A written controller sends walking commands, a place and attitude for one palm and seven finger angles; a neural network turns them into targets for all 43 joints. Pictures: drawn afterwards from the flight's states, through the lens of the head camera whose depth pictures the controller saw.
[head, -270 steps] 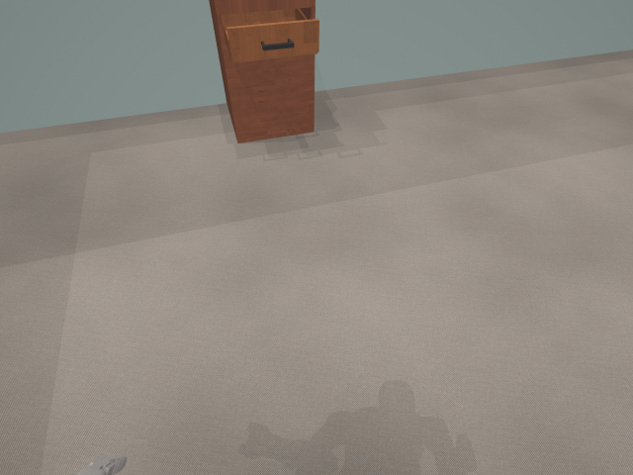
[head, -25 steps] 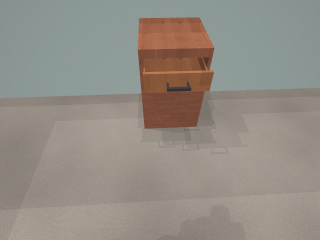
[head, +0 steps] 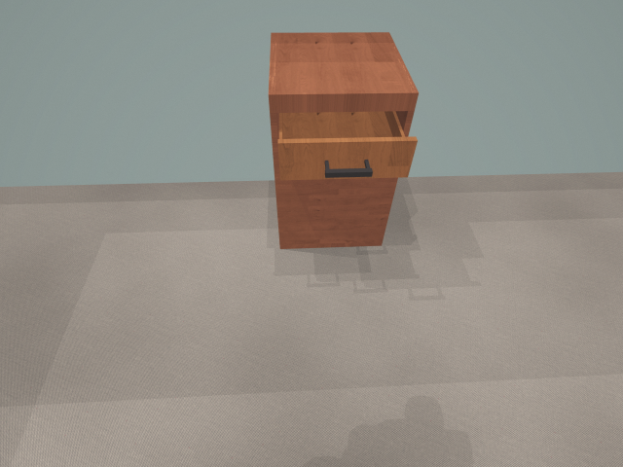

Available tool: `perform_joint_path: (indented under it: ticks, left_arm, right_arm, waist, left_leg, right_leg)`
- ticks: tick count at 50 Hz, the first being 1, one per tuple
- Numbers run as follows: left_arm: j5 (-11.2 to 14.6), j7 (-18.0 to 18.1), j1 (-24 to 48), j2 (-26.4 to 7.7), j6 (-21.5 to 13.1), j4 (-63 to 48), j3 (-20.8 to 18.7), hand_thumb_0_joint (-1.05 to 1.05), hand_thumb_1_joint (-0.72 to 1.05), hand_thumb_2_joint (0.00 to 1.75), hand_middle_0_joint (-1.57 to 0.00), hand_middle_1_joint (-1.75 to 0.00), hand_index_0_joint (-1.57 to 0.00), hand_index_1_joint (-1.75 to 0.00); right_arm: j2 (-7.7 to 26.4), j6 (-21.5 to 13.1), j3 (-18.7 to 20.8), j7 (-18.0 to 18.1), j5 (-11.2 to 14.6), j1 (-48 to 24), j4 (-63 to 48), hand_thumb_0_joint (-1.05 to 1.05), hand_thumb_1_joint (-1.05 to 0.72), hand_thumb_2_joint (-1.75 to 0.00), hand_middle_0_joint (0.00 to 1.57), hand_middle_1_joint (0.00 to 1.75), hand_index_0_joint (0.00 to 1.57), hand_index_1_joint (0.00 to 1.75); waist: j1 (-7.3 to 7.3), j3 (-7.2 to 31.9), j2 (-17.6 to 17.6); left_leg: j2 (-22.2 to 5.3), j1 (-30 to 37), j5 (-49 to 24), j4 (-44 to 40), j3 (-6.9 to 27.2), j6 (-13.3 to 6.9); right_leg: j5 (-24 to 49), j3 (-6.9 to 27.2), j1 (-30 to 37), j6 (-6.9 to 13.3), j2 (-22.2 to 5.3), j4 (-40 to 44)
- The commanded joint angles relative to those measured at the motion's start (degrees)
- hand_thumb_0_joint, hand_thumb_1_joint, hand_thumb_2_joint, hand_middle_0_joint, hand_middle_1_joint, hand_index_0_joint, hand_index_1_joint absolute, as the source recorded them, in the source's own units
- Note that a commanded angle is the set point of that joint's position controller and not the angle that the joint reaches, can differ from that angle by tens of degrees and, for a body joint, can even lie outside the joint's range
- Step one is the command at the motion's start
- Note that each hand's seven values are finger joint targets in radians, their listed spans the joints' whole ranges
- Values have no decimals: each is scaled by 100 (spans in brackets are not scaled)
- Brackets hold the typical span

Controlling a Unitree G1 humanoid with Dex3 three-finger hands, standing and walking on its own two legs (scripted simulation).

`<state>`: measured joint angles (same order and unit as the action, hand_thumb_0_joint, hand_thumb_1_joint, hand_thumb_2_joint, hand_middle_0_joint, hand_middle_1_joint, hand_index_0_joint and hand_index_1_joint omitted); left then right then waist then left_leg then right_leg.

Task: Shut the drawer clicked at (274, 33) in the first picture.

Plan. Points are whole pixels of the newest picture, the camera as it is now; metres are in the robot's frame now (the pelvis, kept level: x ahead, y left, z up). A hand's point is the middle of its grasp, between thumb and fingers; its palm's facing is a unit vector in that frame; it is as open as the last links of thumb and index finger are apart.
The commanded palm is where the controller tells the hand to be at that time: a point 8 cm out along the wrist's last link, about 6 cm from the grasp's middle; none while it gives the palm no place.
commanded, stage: stand and wait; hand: left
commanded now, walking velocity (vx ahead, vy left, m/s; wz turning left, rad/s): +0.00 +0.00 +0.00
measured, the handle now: (347, 168) +0.90 -0.05 -0.20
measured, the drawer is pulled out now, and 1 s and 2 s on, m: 0.15 0.15 0.15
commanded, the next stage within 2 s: look at it before walking up in 0.44 s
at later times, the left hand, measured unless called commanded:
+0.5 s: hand out of the picture -0.02 +0.17 -0.18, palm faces +0.05 -0.98 -0.17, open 7.4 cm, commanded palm none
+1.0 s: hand out of the picture +0.00 +0.20 -0.17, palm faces +0.04 -0.98 -0.21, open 7.4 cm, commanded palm none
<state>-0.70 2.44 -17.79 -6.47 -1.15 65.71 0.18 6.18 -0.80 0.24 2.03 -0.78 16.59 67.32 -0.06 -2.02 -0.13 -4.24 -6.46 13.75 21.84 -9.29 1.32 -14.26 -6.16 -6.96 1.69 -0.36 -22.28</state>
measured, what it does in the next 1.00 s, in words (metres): stands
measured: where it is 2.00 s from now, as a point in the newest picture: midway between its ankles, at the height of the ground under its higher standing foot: outside the picture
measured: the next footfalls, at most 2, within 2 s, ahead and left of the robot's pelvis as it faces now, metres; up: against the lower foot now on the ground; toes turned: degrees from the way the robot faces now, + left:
none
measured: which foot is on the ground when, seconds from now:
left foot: down 0.00-1.00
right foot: down 0.00-1.00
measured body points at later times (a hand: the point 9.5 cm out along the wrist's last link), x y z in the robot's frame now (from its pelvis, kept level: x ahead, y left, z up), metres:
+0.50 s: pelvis +0.00 +0.01 +0.00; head +0.01 +0.01 +0.45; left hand -0.02 +0.22 -0.16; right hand +0.00 -0.20 -0.16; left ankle -0.02 +0.12 -0.74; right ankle -0.02 -0.09 -0.74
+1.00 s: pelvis +0.00 +0.02 +0.00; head +0.01 +0.02 +0.45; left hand +0.00 +0.25 -0.16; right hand +0.01 -0.21 -0.16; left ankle -0.02 +0.13 -0.74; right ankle -0.02 -0.09 -0.74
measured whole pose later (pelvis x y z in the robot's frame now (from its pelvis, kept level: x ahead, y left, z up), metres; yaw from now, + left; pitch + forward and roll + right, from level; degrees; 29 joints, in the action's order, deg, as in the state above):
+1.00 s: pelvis +0.00 +0.02 +0.00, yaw +1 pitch -2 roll +0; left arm -0.9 1.7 -14.6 -10.4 -1.2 64.8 -0.5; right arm 9.7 -1.5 0.2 1.7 -0.8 13.7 66.4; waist 0.2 -2.8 -0.3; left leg -2.2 -5.5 13.1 20.3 -8.6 -0.3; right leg -13.5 -6.9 -5.4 0.1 -2.2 -20.6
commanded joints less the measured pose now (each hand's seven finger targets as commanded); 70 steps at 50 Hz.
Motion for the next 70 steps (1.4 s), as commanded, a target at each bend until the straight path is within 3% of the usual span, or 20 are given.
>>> perform_joint_path:
  ticks: [1, 6, 31, 50, 57, 60, 62, 65, 66, 68, 69, 70]
  left_arm:
    - [22, 29, -463, -514, -30, -84, -67, 0, 90, 90, -20, -30, -20, -30]
    - [27, 38, -392, -593, 6, -174, -124, 0, 90, 90, -20, -30, -20, -30]
    - [15, 1, -267, -746, -27, -165, -108, 0, 90, 90, -20, -30, -20, -30]
    - [1, -39, 84, -1139, -54, -258, -179, 0, 90, 90, -20, -30, -20, -30]
    - [-1, -62, 280, -1335, -54, -294, -196, 0, 90, 90, -20, -30, -20, -30]
    - [4, -52, 147, -1019, 79, -286, -182, 0, 90, 90, -20, -30, -20, -30]
    - [-7, -73, 208, -1137, 151, -402, -273, 0, 90, 90, -20, -30, -20, -30]
    - [-40, -125, 300, -1178, 258, -667, -387, 0, 90, 90, -20, -30, -20, -30]
    - [-48, -150, 310, -1155, 299, -777, -421, 0, 90, 90, -20, -30, -20, -30]
    - [-77, -198, 374, -1026, 390, -987, -476, 0, 90, 90, -20, -30, -20, -30]
    - [-81, -214, 436, -977, 419, -1093, -503, 0, 90, 90, -20, -30, -20, -30]
    - [-75, -225, 406, -935, 422, -1157, -524, 0, 90, 90, -20, -30, -20, -30]
  right_arm:
    - [460, -34, 66, 35, 28, 419, -73, 0, -90, -90, 20, 30, 20, 30]
    - [505, -3, 78, 18, 26, 377, -151, 0, -90, -90, 20, 30, 20, 30]
    - [733, -91, 86, 28, 31, 222, -171, 0, -90, -90, 20, 30, 20, 30]
    - [1140, -137, 130, 16, 30, -71, -268, 0, -90, -90, 20, 30, 20, 30]
    - [1345, -132, 136, -8, 24, -272, -323, 0, -90, -90, 20, 30, 20, 30]
    - [979, -56, 106, 26, 4, -90, -310, 0, -90, -90, 20, 30, 20, 30]
    - [1096, 0, 171, 52, 3, -69, -407, 0, -90, -90, 20, 30, 20, 30]
    - [1319, 78, 319, 74, -9, -185, -669, 0, -90, -90, 20, 30, 20, 30]
    - [1424, 91, 371, 84, -18, -206, -762, 0, -90, -90, 20, 30, 20, 30]
    - [1553, 82, 470, 81, -40, -267, -909, 0, -90, -90, 20, 30, 20, 30]
    - [1560, 77, 480, 72, -51, -307, -992, 0, -90, -90, 20, 30, 20, 30]
    - [1565, 77, 500, 58, -57, -460, -1093, 0, -90, -90, 20, 30, 20, 30]
  waist:
    - [4, -314, 67]
    - [21, -287, 22]
    - [21, -266, 27]
    - [17, -77, -17]
    - [9, -112, -2]
    - [-9, -102, 98]
    - [-32, -55, 147]
    - [-31, -52, 314]
    - [-29, -62, 542]
    - [-34, -87, 1060]
    - [-52, -124, 1060]
    - [26, -81, 884]
  left_leg:
    - [-408, -7, -822, -355, 548, -173]
    - [-361, -201, -969, -188, 615, -184]
    - [-388, -15, -1044, -437, 709, -235]
    - [-435, 137, -1337, -524, 778, -267]
    - [-447, 117, -1133, -629, 797, -255]
    - [-512, 240, -1292, -371, 548, -181]
    - [-615, 235, -1341, -167, 445, -182]
    - [-943, 209, -1093, -100, 523, -325]
    - [-1166, 181, -1033, -181, 670, -458]
    - [-1843, 50, -1239, -497, 976, -948]
    - [-2026, -72, -1360, -546, 1006, -1127]
    - [-2091, -114, -1398, -452, 913, -1171]
  right_leg:
    - [1196, 675, -394, 0, -694, 472]
    - [1146, 503, -329, -36, -765, 255]
    - [1058, 538, -225, -39, -747, 468]
    - [1260, 538, -51, -30, -782, 503]
    - [1088, 564, -78, -32, -805, 594]
    - [1439, 668, -350, -53, -755, 326]
    - [1590, 722, -560, -27, -701, -4]
    - [1199, 699, -1071, -40, -487, -670]
    - [851, 626, -1294, -69, -367, -1092]
    - [-1025, 402, -1763, -159, -201, -2545]
    - [-1508, 456, -1895, -169, -275, -3026]
    - [-1561, 521, -1900, -158, -350, -3202]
